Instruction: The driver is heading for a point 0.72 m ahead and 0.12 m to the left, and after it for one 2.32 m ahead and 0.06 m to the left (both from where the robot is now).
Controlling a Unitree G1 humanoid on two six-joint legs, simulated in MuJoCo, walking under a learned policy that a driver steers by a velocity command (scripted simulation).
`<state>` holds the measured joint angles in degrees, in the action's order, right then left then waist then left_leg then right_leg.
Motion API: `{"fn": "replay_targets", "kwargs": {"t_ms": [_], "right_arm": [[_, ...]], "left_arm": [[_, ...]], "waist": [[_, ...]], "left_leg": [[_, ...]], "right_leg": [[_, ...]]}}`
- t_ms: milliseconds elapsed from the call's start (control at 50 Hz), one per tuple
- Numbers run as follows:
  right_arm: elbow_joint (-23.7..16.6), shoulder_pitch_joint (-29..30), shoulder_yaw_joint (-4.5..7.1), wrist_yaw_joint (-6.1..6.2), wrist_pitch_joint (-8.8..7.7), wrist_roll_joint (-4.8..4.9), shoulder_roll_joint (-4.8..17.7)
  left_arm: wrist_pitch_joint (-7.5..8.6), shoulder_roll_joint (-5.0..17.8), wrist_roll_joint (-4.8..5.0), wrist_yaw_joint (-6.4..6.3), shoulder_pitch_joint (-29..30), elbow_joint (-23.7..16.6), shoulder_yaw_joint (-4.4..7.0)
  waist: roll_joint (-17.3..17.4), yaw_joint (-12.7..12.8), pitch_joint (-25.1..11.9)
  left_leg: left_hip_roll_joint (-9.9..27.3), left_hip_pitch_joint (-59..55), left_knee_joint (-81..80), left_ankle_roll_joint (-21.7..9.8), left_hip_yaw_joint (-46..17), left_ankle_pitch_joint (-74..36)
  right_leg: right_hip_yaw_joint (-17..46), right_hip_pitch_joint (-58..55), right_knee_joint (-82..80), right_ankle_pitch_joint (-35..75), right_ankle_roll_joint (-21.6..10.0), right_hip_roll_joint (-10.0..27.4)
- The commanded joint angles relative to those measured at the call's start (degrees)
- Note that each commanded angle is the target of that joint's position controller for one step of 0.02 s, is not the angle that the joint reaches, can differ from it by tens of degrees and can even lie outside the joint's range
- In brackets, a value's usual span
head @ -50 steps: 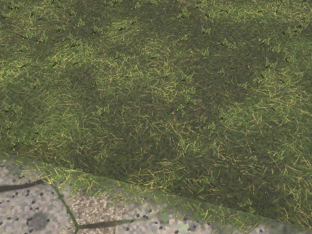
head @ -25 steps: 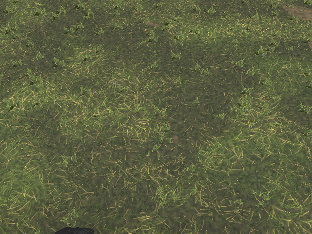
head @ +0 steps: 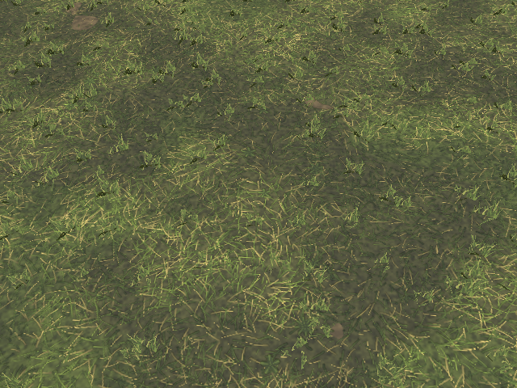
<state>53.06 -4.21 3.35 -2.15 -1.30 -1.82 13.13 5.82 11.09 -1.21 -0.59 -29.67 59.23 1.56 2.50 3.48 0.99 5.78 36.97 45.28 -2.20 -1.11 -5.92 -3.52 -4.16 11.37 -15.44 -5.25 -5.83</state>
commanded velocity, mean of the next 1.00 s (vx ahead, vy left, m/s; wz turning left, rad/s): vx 0.47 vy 0.00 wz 0.00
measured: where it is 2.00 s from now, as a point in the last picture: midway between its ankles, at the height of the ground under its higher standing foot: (264, 358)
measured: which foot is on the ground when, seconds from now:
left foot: up 0.00-0.24, down 0.26-0.76, up 0.78-1.00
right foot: down 0.00-0.26, up 0.28-0.72, down 0.74-1.00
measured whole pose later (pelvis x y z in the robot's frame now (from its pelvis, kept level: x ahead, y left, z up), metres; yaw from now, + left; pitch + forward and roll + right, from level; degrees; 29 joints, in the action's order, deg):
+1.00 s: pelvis +0.55 +0.05 -0.10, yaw +0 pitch -1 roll +0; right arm 56.7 -11.8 3.3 0.2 -2.1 -1.8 12.1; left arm 4.7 10.4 -1.0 -0.1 -18.6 61.0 2.1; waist 1.6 0.3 4.5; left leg 2.2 30.5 54.5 -2.2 0.2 16.0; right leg -5.2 8.5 19.5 -10.2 -4.9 -2.7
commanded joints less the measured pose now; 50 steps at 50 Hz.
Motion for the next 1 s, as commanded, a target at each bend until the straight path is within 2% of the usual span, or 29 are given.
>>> {"fn": "replay_targets", "kwargs": {"t_ms": [20,140,200,220,240,260,280,300,320,340,360,380,400,420,460,520,600,660,700,720,740,760,780,800,820,840,880,920,1000], "right_arm": [[-5.6,9.2,0.99,-0.11,-1.88,-0.33,4.8],[-8.2,13.1,0.16,-1.54,-2.04,0.47,2.7],[-6.0,7.6,0.35,-0.48,-2.8,0.21,3.9],[-3.4,0.9,0.99,0.2,-3.05,0.07,5.4],[1.0,-10.9,1.76,0.78,-3.48,-0.52,6.8],[4.4,-21.7,2.78,0.72,-3.91,-2.03,9.8],[5.7,-26.6,3.06,0.18,-4.28,-2.78,12.8],[5.2,-31.0,3.27,-0.64,-3.8,0.14,13.6],[4.1,-26.6,3.4,0.01,-2.69,0.58,13.0],[2.1,-18.4,1.77,1.29,-2.65,0.19,7.5],[1.6,-15.2,1.44,2.18,-2.75,-0.22,7.2],[1.3,-13.8,0.66,2.48,-3.51,0.37,6.2],[2.9,-14.2,0.21,2.51,-4.16,0.78,4.7],[3.9,-14.9,0.21,2.42,-4.97,1.08,4.9],[4.6,-16.2,0.26,2.27,-5.48,1.03,5.1],[4.4,-16.9,-0.37,1.83,-4.97,1.34,3.3],[6.5,-23.5,-0.43,2.1,-4.35,1.65,4.2],[7.9,-26.5,-0.22,2.72,-3.71,0.47,4.9],[8.2,-25.8,-0.06,2.99,-3.48,-0.06,5.4],[8.2,-24.8,-0.15,2.89,-3.34,0.12,5.4],[7.9,-24.2,-0.44,2.75,-3.4,0.43,4.6],[5.4,-23.1,-0.99,2.59,-3.65,1.02,3.1],[5.1,-28.2,-1.33,2.1,-3.57,2.69,-0.5],[5.1,-22.0,0.24,2.32,-3.05,0.68,5.3],[3.6,-17.9,0.35,2.04,-3.28,0.66,4.1],[3.9,-17.3,0.32,2.13,-3.25,0.7,2.8],[5.4,-20.6,0.14,2.25,-1.8,-0.39,0.2],[5.6,-21.0,0.26,2.17,-0.8,-0.3,-0.5],[4.1,-14.2,-0.31,2.5,-0.09,0.29,-1.0]], "left_arm": [[1.05,7.9,-0.6,-1.27,-3.8,-0.6,1.72],[1.31,7.0,-1.08,-1.29,-2.8,-0.2,1.44],[0.07,8.0,-1.73,-1.69,-3.5,0.7,1.34],[-0.6,8.9,-2.08,-1.87,-3.6,1.1,1.54],[-1.2,9.3,-1.7,-1.8,-2.4,1.3,1.71],[-1.19,8.1,-0.41,-1.67,-2.6,2.0,1.64],[-0.75,2.9,1.91,-2.03,-9.4,2.2,1.41],[-0.02,7.0,5.08,-2.75,-9.5,0.7,1.83],[-0.19,7.6,3.94,-2.88,-2.6,-1.0,1.68],[-0.51,8.0,1.55,-1.91,6.1,-2.0,1.58],[-1.12,7.0,-0.13,-0.84,8.2,-2.8,1.71],[-2.11,6.9,-2.01,0.29,7.3,-2.6,1.81],[-3.08,5.0,-2.81,0.97,7.7,-2.3,1.71],[-3.78,2.1,-2.24,1.56,9.2,-3.1,0.98],[-3.85,1.6,-1.77,2.09,11.6,-4.1,0.69],[-3.11,1.6,-0.43,2.33,18.8,-6.5,-0.1],[-2.87,3.0,0.04,2.17,28.4,-9.1,-0.27],[-2.53,3.6,-0.28,2.16,32.2,-10.8,0.18],[-1.84,3.8,-0.32,1.93,29.9,-10.4,0.67],[-1.38,3.7,-0.43,1.68,24.4,-8.5,1.04],[-0.71,5.6,-1.04,1.19,14.5,-5.2,2.05],[-0.17,11.1,-2.28,0.54,3.3,-3.2,3.54],[-1.03,15.7,-1.59,0.65,0.4,-2.2,4.88],[-1.95,11.7,0.33,0.9,5.1,-2.7,4.02],[-1.88,8.9,0.58,1.0,11.7,-4.0,3.11],[-1.44,6.1,0.46,1.15,14.7,-4.1,2.39],[-0.68,3.3,0.64,0.69,15.4,-3.1,1.54],[-0.05,4.0,0.37,0.48,13.3,-1.8,1.4],[-0.29,5.4,0.16,0.15,12.6,-0.9,1.0]], "waist": [[-5.6,0.0,7.4],[-3.1,3.4,10.1],[-2.7,2.7,7.1],[-2.1,0.2,3.3],[-0.1,-5.2,-2.3],[2.2,-9.8,-7.0],[13.7,-6.3,-15.5],[11.3,-10.3,-27.9],[8.2,-10.3,-24.9],[1.3,-8.8,-12.0],[2.0,-7.0,-6.7],[-0.1,-3.9,-3.3],[0.8,-2.1,-0.4],[0.1,-0.5,1.6],[2.5,-0.2,1.1],[2.3,-1.3,1.4],[1.1,-4.6,3.5],[-0.1,-5.6,5.8],[0.0,-4.3,4.8],[-0.4,-1.7,2.3],[-2.2,1.9,-2.8],[-7.6,5.7,-10.9],[-19.1,3.5,-16.2],[-6.9,2.8,-8.8],[-6.3,0.5,-1.4],[-4.1,-2.0,1.6],[-5.5,-5.4,1.6],[-5.8,-6.5,0.0],[-7.3,-6.3,-0.4]], "left_leg": [[1.6,13.6,-5.6,0.1,-2.7,-4.4],[0.2,-1.7,-21.9,-2.0,1.5,-14.8],[-0.6,-9.3,-27.4,-2.9,2.3,-12.6],[-1.9,-15.8,-27.3,-3.6,3.7,-10.7],[-3.1,-29.7,-28.5,-4.0,6.3,-12.4],[0.3,-45.4,-25.2,-4.7,3.9,-17.2],[13.5,-66.9,-2.4,-6.9,-6.0,-52.4],[22.2,-77.5,-4.3,-14.3,-20.6,-46.5],[22.0,-69.2,-15.3,-16.1,-24.5,-13.4],[16.7,-53.0,-23.9,-14.0,-20.6,5.8],[16.7,-42.1,-27.3,-14.3,-20.4,8.2],[15.2,-31.4,-29.2,-13.8,-18.5,3.5],[13.7,-24.9,-29.8,-12.6,-16.1,-0.7],[10.5,-19.6,-31.9,-11.4,-12.0,-2.1],[7.4,-20.4,-33.0,-11.1,-6.8,-9.1],[4.3,-21.7,-33.9,-9.5,-1.6,-10.5],[5.9,-29.9,-35.3,-8.9,-2.5,-4.2],[8.3,-37.4,-33.2,-9.7,-3.9,-4.8],[8.2,-39.5,-28.1,-9.0,-2.8,-12.6],[6.6,-38.6,-21.4,-8.2,-1.0,-18.8],[3.8,-33.3,-10.4,-6.8,1.5,-18.9],[0.0,-21.8,7.4,-5.0,4.7,-1.8],[-10.2,-2.9,26.1,-3.0,6.4,37.6],[-6.5,3.8,28.8,-3.7,-0.2,35.7],[-4.6,4.0,26.9,-3.6,-0.3,30.4],[-3.0,-0.1,23.4,-2.9,-0.5,27.3],[-2.2,-8.7,18.8,-1.0,0.1,26.6],[-3.7,-11.3,16.9,-0.1,1.2,24.6],[-4.0,-12.7,4.0,0.6,2.9,18.1]], "right_leg": [[10.5,-6.4,1.9,20.0,-7.1,17.7],[8.3,2.9,10.1,12.0,-5.5,15.3],[8.0,-1.2,22.1,22.1,-4.8,13.9],[7.7,-1.9,31.5,28.8,-4.7,13.3],[6.0,2.8,46.3,30.2,-4.1,11.0],[4.2,15.1,65.7,13.7,-3.0,7.0],[4.3,37.7,90.6,-33.8,-0.3,1.8],[10.6,49.2,94.9,-28.4,-0.3,1.1],[7.3,53.9,92.6,-20.8,0.3,5.1],[5.3,54.0,82.5,-11.6,1.2,7.8],[5.2,50.4,80.6,-8.6,1.2,8.9],[6.6,43.2,71.1,-4.9,1.5,10.9],[7.0,39.6,67.7,-3.7,1.9,11.4],[6.4,37.1,60.0,-0.2,3.1,11.8],[4.1,35.8,50.9,5.2,3.6,11.5],[2.1,32.2,35.1,13.9,3.2,11.0],[0.4,33.3,27.2,16.1,2.1,9.5],[0.6,36.7,24.1,9.7,0.8,9.1],[-0.5,32.1,20.8,4.9,-0.5,7.2],[-2.0,24.2,17.4,4.7,-1.4,5.1],[-0.1,10.7,15.6,6.3,-3.2,5.6],[15.0,-4.2,14.4,5.3,-7.2,18.8],[40.2,-15.9,6.7,2.5,-15.4,31.5],[36.8,-10.6,5.3,-4.0,-12.8,27.7],[28.8,-1.8,4.0,4.0,-11.2,26.1],[22.8,5.3,2.9,16.8,-9.5,23.9],[13.1,13.1,3.2,35.2,-7.1,20.3],[8.9,14.5,3.7,46.5,-7.5,19.1],[3.4,15.2,4.1,49.5,-6.2,16.5]]}}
